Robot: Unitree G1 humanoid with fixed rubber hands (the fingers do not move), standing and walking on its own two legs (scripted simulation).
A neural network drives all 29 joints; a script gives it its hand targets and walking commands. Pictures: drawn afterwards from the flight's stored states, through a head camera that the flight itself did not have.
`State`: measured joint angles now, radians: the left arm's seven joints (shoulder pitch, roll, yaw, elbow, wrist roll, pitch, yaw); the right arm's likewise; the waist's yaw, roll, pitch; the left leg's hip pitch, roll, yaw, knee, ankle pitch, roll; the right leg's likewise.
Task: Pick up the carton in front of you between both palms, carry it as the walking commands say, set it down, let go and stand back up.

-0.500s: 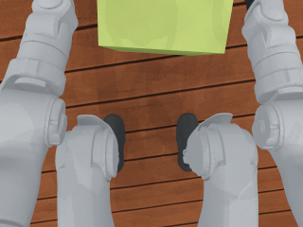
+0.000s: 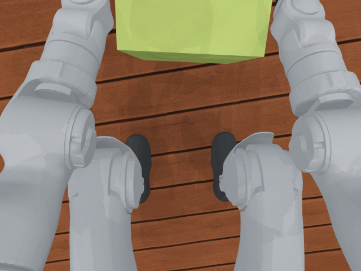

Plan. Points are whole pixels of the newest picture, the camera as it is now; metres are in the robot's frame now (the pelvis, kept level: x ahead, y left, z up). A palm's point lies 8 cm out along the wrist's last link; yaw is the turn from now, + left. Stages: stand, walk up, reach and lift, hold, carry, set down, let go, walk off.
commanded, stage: reach and lift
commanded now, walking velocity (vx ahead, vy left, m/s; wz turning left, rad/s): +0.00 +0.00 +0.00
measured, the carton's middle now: (190, 1) +0.55 -0.02 -0.25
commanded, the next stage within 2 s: none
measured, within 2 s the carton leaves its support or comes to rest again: leaves its support in 0.26 s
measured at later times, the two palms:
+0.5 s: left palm out of the picture +0.53 +0.13 -0.05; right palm out of the picture +0.51 -0.17 -0.06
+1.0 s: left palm out of the picture +0.49 +0.13 +0.10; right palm out of the picture +0.47 -0.17 +0.09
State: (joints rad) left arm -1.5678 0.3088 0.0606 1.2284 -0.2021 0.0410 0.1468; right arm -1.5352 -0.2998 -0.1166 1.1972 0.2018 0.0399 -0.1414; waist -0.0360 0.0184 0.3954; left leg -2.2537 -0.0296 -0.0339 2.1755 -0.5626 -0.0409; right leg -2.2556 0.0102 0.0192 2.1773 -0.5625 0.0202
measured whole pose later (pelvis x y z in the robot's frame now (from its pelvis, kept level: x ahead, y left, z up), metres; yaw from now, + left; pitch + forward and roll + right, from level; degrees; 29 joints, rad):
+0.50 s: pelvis +0.01 +0.00 +0.03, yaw +0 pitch +41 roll +0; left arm -1.19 0.11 0.33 0.81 0.04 0.32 0.12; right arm -1.14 -0.12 -0.33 0.77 -0.02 0.34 -0.13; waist -0.02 0.01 0.00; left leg -2.22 -0.05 -0.05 2.06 -0.56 -0.06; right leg -2.22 0.05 0.04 2.06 -0.56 0.04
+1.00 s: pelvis +0.01 +0.00 +0.15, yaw +0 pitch +41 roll +0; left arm -0.93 -0.04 0.41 0.61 0.17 0.40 0.07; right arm -0.90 0.00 -0.41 0.60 -0.16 0.41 -0.05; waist -0.02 0.02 -0.19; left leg -1.89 -0.05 -0.05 1.67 -0.50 -0.04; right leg -1.90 0.04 0.06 1.67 -0.50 0.04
